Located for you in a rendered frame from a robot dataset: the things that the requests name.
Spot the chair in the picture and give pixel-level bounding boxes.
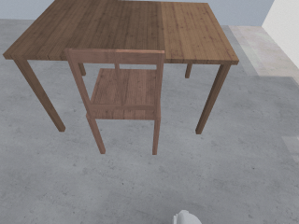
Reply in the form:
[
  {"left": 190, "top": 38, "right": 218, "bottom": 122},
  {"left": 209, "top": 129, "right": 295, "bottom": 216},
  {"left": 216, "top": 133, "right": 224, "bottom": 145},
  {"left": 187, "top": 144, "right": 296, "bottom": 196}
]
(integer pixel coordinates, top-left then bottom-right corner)
[{"left": 64, "top": 48, "right": 165, "bottom": 155}]

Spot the table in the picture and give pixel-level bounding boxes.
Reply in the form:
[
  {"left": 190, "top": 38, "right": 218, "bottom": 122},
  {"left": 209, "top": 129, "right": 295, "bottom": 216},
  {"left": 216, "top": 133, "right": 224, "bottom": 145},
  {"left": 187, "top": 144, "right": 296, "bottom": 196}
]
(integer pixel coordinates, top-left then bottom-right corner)
[{"left": 3, "top": 0, "right": 239, "bottom": 134}]

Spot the right robot thigh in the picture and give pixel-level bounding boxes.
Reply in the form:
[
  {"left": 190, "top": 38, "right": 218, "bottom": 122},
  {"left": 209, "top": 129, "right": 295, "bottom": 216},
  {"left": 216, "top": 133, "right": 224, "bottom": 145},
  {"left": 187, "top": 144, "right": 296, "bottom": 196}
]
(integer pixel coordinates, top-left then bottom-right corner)
[{"left": 172, "top": 212, "right": 202, "bottom": 224}]

